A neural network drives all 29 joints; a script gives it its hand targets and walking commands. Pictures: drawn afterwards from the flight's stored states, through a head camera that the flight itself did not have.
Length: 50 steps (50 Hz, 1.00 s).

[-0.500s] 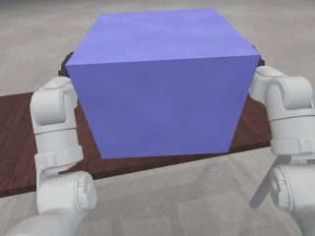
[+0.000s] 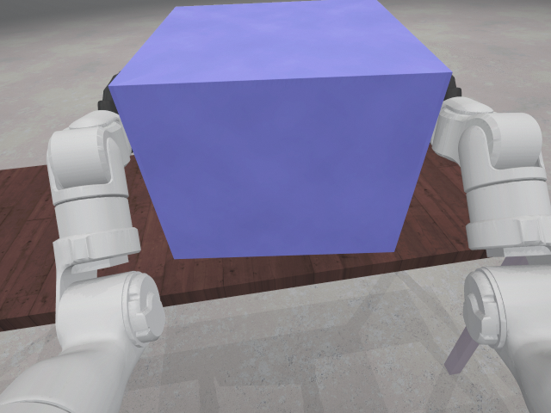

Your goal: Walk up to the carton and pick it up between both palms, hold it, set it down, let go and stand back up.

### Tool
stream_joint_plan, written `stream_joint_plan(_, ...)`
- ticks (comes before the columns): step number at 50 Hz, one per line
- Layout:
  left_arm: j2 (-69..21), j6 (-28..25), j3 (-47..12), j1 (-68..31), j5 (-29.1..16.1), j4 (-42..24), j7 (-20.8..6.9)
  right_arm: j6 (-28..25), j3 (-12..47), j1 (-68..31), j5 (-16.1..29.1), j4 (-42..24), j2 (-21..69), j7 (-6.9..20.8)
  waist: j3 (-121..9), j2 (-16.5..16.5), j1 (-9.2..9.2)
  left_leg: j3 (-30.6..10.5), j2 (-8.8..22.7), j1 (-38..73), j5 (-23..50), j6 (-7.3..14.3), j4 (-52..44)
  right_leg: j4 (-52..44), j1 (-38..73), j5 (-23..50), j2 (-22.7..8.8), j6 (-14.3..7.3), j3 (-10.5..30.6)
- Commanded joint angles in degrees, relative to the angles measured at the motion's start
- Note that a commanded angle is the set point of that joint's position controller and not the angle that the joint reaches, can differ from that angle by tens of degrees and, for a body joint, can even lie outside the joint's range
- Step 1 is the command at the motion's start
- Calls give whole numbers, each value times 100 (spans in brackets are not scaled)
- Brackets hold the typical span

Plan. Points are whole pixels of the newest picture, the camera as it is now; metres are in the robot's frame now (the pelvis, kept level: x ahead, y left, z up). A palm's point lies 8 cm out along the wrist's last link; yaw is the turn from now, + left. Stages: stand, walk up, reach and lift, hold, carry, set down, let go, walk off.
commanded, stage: hold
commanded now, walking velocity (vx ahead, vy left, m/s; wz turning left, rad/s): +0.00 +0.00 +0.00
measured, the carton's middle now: (278, 122) +0.44 +0.00 +0.26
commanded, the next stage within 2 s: none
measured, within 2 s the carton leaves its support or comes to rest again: neither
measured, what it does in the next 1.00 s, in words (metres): stands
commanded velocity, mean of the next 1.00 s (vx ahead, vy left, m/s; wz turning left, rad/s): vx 0.00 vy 0.00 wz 0.00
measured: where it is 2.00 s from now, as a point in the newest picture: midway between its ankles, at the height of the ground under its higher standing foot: outside the picture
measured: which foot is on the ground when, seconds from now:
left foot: down 0.00-1.00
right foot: down 0.00-1.00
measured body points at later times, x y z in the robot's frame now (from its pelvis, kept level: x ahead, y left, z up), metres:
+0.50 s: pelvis +0.00 +0.00 +0.00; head -0.06 +0.00 +0.45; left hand +0.39 +0.20 +0.29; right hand +0.39 -0.21 +0.29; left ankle +0.02 +0.11 -0.76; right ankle +0.02 -0.11 -0.76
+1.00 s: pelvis +0.02 -0.01 +0.00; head -0.09 +0.01 +0.43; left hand +0.35 +0.24 +0.32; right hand +0.39 -0.16 +0.34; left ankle +0.02 +0.11 -0.76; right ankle +0.02 -0.11 -0.76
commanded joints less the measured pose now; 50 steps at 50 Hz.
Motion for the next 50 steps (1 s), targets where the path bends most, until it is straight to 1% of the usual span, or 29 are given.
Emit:
stream_joint_plan(1,-2349,-358,-1651,-4058,-1071,-481,-932,-435,1060,-4134,795,-1226,2370,751,-1719,-130,-23,-79,4,59,273,26,16,126,967,141,110,455,232)
stream_joint_plan(3,-2394,-419,-1678,-4117,-1077,-562,-909,-495,1148,-4153,805,-1280,2403,759,-1738,-230,-5,-66,-8,-37,286,26,23,160,1036,252,123,420,184)
stream_joint_plan(4,-2373,-459,-1663,-4180,-1069,-592,-895,-523,1132,-4218,827,-1288,2448,763,-1779,-111,-5,-47,-13,-7,356,35,26,186,1019,307,97,439,235)
stream_joint_plan(7,-2401,-505,-1609,-4157,-1038,-445,-838,-582,1070,-4223,783,-1187,2373,797,-1760,-130,24,-44,2,-7,214,25,33,187,959,128,106,428,184)
stream_joint_plan(8,-2424,-521,-1692,-4210,-1047,-488,-814,-603,1082,-4208,735,-1175,2370,820,-1749,-63,-17,-30,-10,13,149,29,44,187,881,39,89,408,226)
stream_joint_plan(10,-2483,-545,-1756,-4375,-1071,-624,-760,-641,1101,-4337,766,-1146,2406,872,-1847,-19,40,-5,-20,20,70,21,93,214,806,-46,90,366,176)
stream_joint_plan(13,-2588,-569,-1902,-4482,-1110,-704,-655,-672,1180,-4433,802,-1143,2496,924,-1976,101,19,-15,28,-106,26,22,118,254,803,-101,84,333,168)
stream_joint_plan(15,-2613,-574,-1950,-4510,-1173,-738,-596,-694,1170,-4450,793,-1123,2498,946,-2053,49,-6,-17,32,-73,94,28,151,292,772,-25,100,319,141)
stream_joint_plan(17,-2631,-561,-1935,-4499,-1175,-723,-546,-710,1181,-4508,793,-1107,2511,975,-2077,102,43,-22,8,-12,120,11,164,280,709,25,62,312,188)
stream_joint_plan(18,-2682,-553,-1938,-4420,-1163,-665,-527,-715,1123,-4467,770,-1125,2502,980,-2069,121,-5,-35,25,-30,130,-16,199,268,698,9,77,309,213)
stream_joint_plan(20,-2640,-513,-1899,-4365,-1147,-634,-526,-701,1146,-4404,741,-1068,2487,972,-2096,-27,9,-43,23,-24,134,11,179,250,817,19,96,334,165)
stream_joint_plan(22,-2627,-494,-1910,-4306,-1157,-580,-538,-688,1114,-4361,705,-985,2460,965,-2068,5,-20,-49,17,2,240,1,165,239,825,158,84,335,189)
stream_joint_plan(27,-2616,-428,-1776,-4019,-1085,-561,-620,-621,1170,-4088,731,-951,2472,898,-1968,-112,-39,-92,-15,17,440,-29,101,190,973,508,82,355,240)
stream_joint_plan(28,-2614,-424,-1818,-3978,-1094,-602,-643,-623,1191,-4044,719,-1029,2495,876,-1990,-169,-82,-106,-10,56,511,-34,84,173,1012,634,71,377,244)
stream_joint_plan(29,-2605,-412,-1819,-3999,-1110,-657,-650,-620,1212,-4084,754,-1079,2464,854,-1925,-136,-40,-103,-5,29,540,-46,49,191,1063,724,92,375,236)
stream_joint_plan(32,-2643,-371,-1924,-3885,-1172,-863,-687,-608,1255,-4001,823,-1306,2482,795,-1947,31,-121,-135,-11,250,819,-142,72,126,1052,1023,71,365,309)
stream_joint_plan(33,-2665,-364,-1998,-3928,-1184,-1007,-687,-601,1316,-4032,860,-1420,2545,785,-2051,-32,-123,-154,-27,302,874,-132,73,134,1079,1129,68,373,286)
stream_joint_plan(37,-2760,-296,-2248,-3901,-1352,-1415,-664,-562,1474,-4142,1033,-1903,2604,707,-2440,92,-182,-205,-14,530,1289,-146,117,203,1197,1588,49,412,279)
stream_joint_plan(38,-3292,-770,-2419,-4179,-1652,-4565,-603,-1111,2316,-5053,1960,-3765,3338,712,-5713,-368,851,-222,-196,1525,3014,165,1412,810,2882,2739,602,140,-247)
stream_joint_plan(39,-2675,-708,-2572,-4058,-1735,-4246,-495,-1040,2426,-4574,1961,-3910,3150,683,-5151,33,372,-301,-141,1969,3382,108,1527,722,2214,3354,545,26,-74)
stream_joint_plan(40,-2875,-669,-2571,-3859,-1862,-4433,-473,-1017,2490,-4674,2106,-4094,3059,659,-5196,-92,567,-343,-132,1882,3513,96,1584,710,2261,3305,518,10,-97)
stream_joint_plan(41,-2466,-533,-2409,-3884,-1424,-4105,-545,-967,2268,-4187,1703,-3529,2700,677,-4143,-216,421,-333,-78,1916,3689,54,1520,710,2006,3365,542,-37,-134)
stream_joint_plan(42,-2285,-337,-2097,-3473,-1002,-3320,-672,-921,2044,-3709,1418,-2599,2160,708,-2934,-279,497,-330,-104,1432,3225,-24,1410,590,1974,2822,386,-86,-137)
stream_joint_plan(43,-2097,-206,-1845,-3259,-619,-2283,-775,-896,1841,-3270,1050,-1410,1854,745,-1592,-442,439,-270,-82,860,2200,-94,1133,428,1855,1972,219,-83,-114)
stream_joint_plan(44,-2054,-118,-1794,-3161,-519,-1403,-842,-900,1741,-3206,834,-591,1680,754,-506,-387,421,-263,31,414,844,-135,758,163,1328,685,-22,-124,-97)
stream_joint_plan(45,-2021,-82,-1854,-3338,-629,-797,-893,-896,1740,-3427,752,-165,1634,769,134,-447,333,-211,161,67,-284,-167,498,42,822,-210,-160,-95,-123)
stream_joint_plan(46,-2081,-98,-1971,-3431,-822,-413,-929,-901,1722,-3656,814,-54,1667,767,396,-307,239,-188,230,-164,-865,-182,431,24,515,-651,-215,-113,-83)
stream_joint_plan(48,-2373,-306,-2210,-3577,-1118,-144,-1009,-990,1467,-4022,944,99,1870,764,275,40,20,-194,164,-401,-1204,-192,518,32,250,-907,-166,-117,-21)
stream_joint_plan(50,-2561,-579,-2342,-3920,-1295,-297,-1123,-1091,1050,-4194,994,435,1852,751,-224,453,-229,-197,32,-455,-1052,-250,687,175,263,-721,-90,-113,62)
